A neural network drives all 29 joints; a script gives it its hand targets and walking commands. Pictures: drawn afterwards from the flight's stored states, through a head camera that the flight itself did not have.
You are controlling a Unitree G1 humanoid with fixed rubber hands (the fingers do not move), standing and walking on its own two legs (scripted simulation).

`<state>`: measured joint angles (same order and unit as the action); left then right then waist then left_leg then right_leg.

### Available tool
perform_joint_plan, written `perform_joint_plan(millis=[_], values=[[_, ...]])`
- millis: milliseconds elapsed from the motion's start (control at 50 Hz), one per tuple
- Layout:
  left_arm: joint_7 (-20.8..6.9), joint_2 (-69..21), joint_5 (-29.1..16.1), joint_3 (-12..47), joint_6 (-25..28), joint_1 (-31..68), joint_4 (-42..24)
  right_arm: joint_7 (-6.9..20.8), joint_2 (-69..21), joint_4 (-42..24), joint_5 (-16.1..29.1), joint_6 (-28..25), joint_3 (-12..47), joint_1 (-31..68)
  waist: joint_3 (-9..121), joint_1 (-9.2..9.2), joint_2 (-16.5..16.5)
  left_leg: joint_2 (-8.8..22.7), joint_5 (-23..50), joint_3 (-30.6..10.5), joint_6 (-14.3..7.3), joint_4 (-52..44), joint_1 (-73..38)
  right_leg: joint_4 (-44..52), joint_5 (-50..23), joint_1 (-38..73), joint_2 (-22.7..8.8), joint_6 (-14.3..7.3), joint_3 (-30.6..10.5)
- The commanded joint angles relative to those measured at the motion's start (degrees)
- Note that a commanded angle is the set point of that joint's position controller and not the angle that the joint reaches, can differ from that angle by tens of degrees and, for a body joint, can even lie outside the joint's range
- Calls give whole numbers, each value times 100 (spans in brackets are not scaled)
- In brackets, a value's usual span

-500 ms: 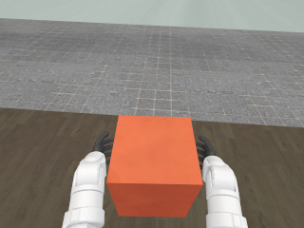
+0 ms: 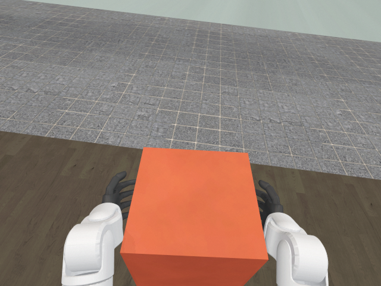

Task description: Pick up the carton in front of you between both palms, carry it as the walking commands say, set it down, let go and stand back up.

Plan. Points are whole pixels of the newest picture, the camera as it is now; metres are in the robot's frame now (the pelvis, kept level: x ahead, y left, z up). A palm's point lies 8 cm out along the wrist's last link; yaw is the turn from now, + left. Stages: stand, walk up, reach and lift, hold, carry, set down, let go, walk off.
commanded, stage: carry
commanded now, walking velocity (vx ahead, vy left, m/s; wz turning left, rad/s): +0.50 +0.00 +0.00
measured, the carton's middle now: (191, 224) +0.26 +0.01 +0.02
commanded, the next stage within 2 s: none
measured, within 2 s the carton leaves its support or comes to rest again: neither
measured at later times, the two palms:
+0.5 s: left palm (145, 118) +0.53 +0.14 +0.08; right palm (251, 117) +0.56 -0.15 +0.09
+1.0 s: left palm (162, 53) +0.93 +0.14 +0.09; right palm (239, 63) +0.89 -0.16 +0.10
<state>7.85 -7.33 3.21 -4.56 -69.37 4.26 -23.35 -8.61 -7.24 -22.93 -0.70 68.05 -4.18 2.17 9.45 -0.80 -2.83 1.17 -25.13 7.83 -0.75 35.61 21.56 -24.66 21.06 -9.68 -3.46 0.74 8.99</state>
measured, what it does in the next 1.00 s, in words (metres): walks ahead: left foot, then right foot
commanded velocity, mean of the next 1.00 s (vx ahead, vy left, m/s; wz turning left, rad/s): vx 0.50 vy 0.00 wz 0.00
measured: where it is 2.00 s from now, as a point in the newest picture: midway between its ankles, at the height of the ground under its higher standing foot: (186, 147)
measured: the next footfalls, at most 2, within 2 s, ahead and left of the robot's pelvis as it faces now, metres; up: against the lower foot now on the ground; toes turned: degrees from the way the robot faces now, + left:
left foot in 0.02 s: +0.05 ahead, +0.10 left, +0.00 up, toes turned +7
right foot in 0.32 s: +0.34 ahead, -0.10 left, +0.00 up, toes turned -11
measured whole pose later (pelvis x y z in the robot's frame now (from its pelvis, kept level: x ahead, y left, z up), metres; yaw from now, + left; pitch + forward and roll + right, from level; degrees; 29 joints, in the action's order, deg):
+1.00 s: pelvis +0.65 +0.02 +0.01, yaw -4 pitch +5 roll -2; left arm 7.0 -7.3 2.7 -5.4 -67.7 3.5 -28.3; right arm -9.6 -7.3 -26.7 -0.4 67.3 -3.2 3.4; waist 4.0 3.8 0.3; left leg 3.1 -15.6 14.2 -3.1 22.6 12.0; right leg -56.9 19.5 -30.9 -3.9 -1.4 5.8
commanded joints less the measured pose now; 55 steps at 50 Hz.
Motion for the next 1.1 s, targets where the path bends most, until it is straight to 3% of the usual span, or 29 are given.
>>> perform_joint_plan(millis=[0, 20, 40, 80, 180, 220, 240, 260, 280, 300, 340, 380, 400, 440, 480, 520, 560, 640, 660, 680, 700, 720, 740, 760, 800, 840, 900, 1000, 1080], values=[[-441, -4358, -1700, 3571, -21, 2452, -1527, 294, -4645, -1306, 1467, -107, 3328, 2398, 824, 353, 2354, 1927, 4674, -2385, -1105, -1440, -4273, -3304, 1018, -3568, 115, -14, 73], [-382, -4358, -1719, 3460, -57, 2475, -1394, 230, -4572, -1086, 1405, -61, 3166, 2056, 967, 313, 1616, 2065, 4448, -2558, -1145, -1496, -3999, -3481, 1056, -3537, -18, -127, -364], [-399, -4138, -1861, 3437, -31, 2792, -1638, 160, -4576, -806, 1249, -18, 3055, 1893, 759, 392, 1533, 2218, 4308, -2736, -1376, -1735, -3971, -3674, 1193, -4065, -89, -51, -309], [-389, -4091, -1850, 3296, -106, 2120, -973, 126, -4565, -1025, 1258, -9, 3123, 2014, 644, 309, 419, 1895, 3490, -2026, -1039, -1902, -3444, -2847, 562, -3617, -173, -62, -412], [-414, -4114, -1170, 2937, 111, 1068, -322, 452, -4556, -1343, 1558, -73, 3769, 2424, 674, 282, 615, 1357, 4047, -719, -530, -1767, -3115, -1111, -484, -2331, 336, -80, 444], [-456, -4302, -1025, 2894, 145, 1035, -180, 563, -4481, -1257, 1722, -51, 4030, 2524, 624, 70, 748, 1034, 5449, -11, -368, -857, -2057, -180, -1164, -742, 683, -178, 832], [-482, -4283, -861, 2828, 166, 1027, -241, 611, -4392, -1372, 1664, -85, 3945, 2594, 719, 20, 870, 815, 5169, 434, -186, -324, -1215, -570, -1506, 418, 679, -264, 952], [-519, -4104, -882, 2884, 175, 1149, -539, 655, -4391, -938, 1726, -62, 3911, 2374, 1043, -156, 773, 683, 4122, 471, -41, 820, -608, -10, -1244, 1472, 62, -493, 79], [-485, -4023, -821, 2850, 190, 1303, -294, 661, -4172, -1109, 1599, -74, 3878, 2447, 975, -196, -868, -49, 2066, 587, 176, 2726, 1215, 753, -593, 2358, -1398, -1165, -2488], [-518, -4046, -905, 2932, 268, 1609, -480, 692, -4228, -1073, 1626, -82, 3916, 2475, 925, -128, -1498, -227, -196, -264, 27, 3672, 1734, 1058, -1769, 2395, -2032, -1711, -3440], [-679, -4404, -1247, 3452, 269, 2205, -873, 772, -4649, -802, 1572, -144, 3786, 2517, 623, 3, -59, 443, -103, -773, -154, 4185, 2023, 1267, -1181, 1377, -2086, -1560, -3118], [-762, -4809, -1488, 3737, 328, 2371, -845, 812, -4854, -644, 1574, -204, 3778, 2447, 225, -12, 459, 816, 668, -903, -72, 3412, 1757, 1393, -1427, 907, -1874, -1064, -2589], [-807, -4829, -1507, 3688, 336, 2381, -886, 798, -4906, -723, 1393, -257, 3789, 2337, 330, 23, 577, 811, 718, -727, 28, 2916, 1490, 1543, -1248, 664, -1853, -1108, -2187], [-897, -4930, -1873, 4020, 401, 2483, -1187, 746, -4976, -607, 1125, -353, 3725, 1924, 598, -70, 26, 485, 1175, -401, 14, 1983, 1473, 1294, -2302, 1336, -1373, -854, -1563], [-884, -4564, -1798, 3939, 285, 2178, -885, 660, -4806, -299, 940, -333, 3466, 1660, 251, -57, 319, 548, 1372, -166, 79, 1073, 1325, 1456, -2266, 701, -1154, -884, -873], [-869, -4193, -1709, 3907, 213, 1886, -769, 560, -4644, -311, 815, -279, 3367, 1556, -74, -85, -316, 285, 1682, 282, 2, 423, 1379, 1502, -2680, 963, -931, -704, -631], [-865, -4126, -1745, 3824, 188, 1984, -941, 458, -4590, -504, 738, -240, 3342, 1485, -38, -67, -325, 239, 2075, 452, -57, 43, 870, 1541, -2737, 885, -1005, -784, -398], [-841, -4107, -1891, 3664, 134, 1790, -1043, 395, -4600, -1629, 1218, -202, 3867, 2295, 209, -36, -1165, 108, 2345, 724, -65, -546, -120, 917, -3099, 698, -978, -614, 87], [-769, -3923, -1710, 3597, 98, 1952, -1017, 404, -4460, -1375, 1194, -136, 3774, 2164, 290, 12, -628, -37, 1985, 928, -108, -201, -809, 568, -3162, 384, -1004, -593, 6], [-729, -3699, -1575, 3480, 73, 1782, -1184, 398, -4542, -1130, 1348, -106, 3816, 2182, 463, 168, -652, -142, 1562, 964, -153, -618, -1448, -408, -3132, 215, -546, -416, 499], [-674, -3747, -1652, 3399, 21, 1884, -1111, 413, -4343, -1299, 1438, -98, 3703, 2074, 970, 263, 111, 125, 1191, 275, -338, -833, -2671, -1649, -2860, -330, -384, -264, 506], [-641, -3671, -1607, 3390, 29, 1874, -1368, 377, -4119, -1540, 1413, -103, 3807, 2075, 1434, 206, 1095, 1736, 560, -2221, -941, -1461, -3491, -3522, -1607, -1421, 150, -50, 471], [-638, -3756, -1634, 3457, 26, 1707, -1616, 397, -4452, -1641, 1730, -106, 3862, 2221, 1708, 217, 2012, 2257, 1828, -3548, -1545, -1961, -4266, -4576, 456, -2675, 579, -7, -166], [-648, -3792, -1573, 3320, 35, 1741, -1598, 396, -4514, -1715, 1788, -65, 3926, 2366, 1658, 249, 1623, 2397, 3221, -3411, -1751, -1774, -4294, -5320, 763, -3245, 403, -198, -668], [-692, -3926, -1568, 3264, 42, 1724, -1138, 450, -4732, -1276, 1654, -20, 3968, 2034, 1567, 255, 440, 2210, 4290, -2478, -1350, -1562, -3858, -5013, 657, -3205, -253, -216, -884], [-659, -4315, -1273, 3236, 162, 1724, -830, 588, -4873, -1199, 1799, -127, 3958, 2487, 1100, 225, 553, 1815, 3681, -1574, -859, -1841, -2786, -4093, -26, -2651, -311, -181, -809], [-626, -4324, -1140, 3240, 368, 2055, -784, 736, -4955, -1289, 1846, -302, 4135, 3040, 844, 255, 851, 1760, 2413, -1001, -818, -2325, -2238, -2812, -357, -2429, -223, -269, -445], [-279, -3431, -896, 2996, 491, 3002, -135, 533, -4063, -163, 1504, -397, 3435, 3478, 201, 520, 1542, 1088, 2678, 100, -662, -1938, -2096, -1380, -1062, -2251, 174, -272, 191], [-15, -3054, -921, 2620, 610, 3888, 498, 161, -3368, 220, 1306, -598, 2971, 4393, 103, 143, 1306, 1088, 3257, 443, -513, -978, -1590, -790, -1273, -1255, 464, -392, 606]])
